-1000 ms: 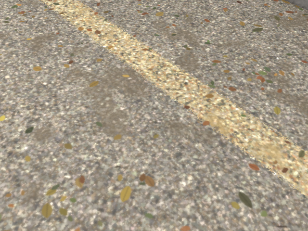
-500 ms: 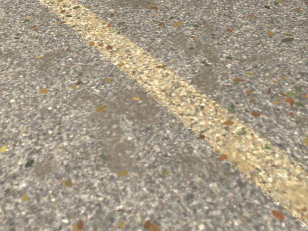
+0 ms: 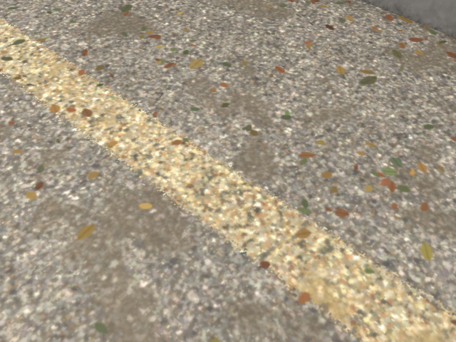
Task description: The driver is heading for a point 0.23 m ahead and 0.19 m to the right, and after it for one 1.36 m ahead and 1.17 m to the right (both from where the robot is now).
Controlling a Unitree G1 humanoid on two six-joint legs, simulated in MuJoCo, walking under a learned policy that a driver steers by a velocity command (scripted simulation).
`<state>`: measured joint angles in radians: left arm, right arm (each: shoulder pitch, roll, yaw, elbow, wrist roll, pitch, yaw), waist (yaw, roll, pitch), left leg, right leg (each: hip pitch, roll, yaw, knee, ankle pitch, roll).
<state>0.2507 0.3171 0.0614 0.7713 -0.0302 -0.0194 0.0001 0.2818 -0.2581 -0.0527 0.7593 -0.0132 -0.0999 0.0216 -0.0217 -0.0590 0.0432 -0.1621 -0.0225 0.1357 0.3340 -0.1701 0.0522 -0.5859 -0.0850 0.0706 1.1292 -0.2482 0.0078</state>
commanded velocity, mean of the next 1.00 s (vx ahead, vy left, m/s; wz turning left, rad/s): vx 0.19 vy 0.00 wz -0.56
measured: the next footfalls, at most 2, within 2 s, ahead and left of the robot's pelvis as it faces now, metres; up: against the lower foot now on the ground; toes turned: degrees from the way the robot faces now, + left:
right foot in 0.30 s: +0.33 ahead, -0.15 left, +0.00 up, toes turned -12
left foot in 0.78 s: +0.42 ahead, +0.05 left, +0.00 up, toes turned -32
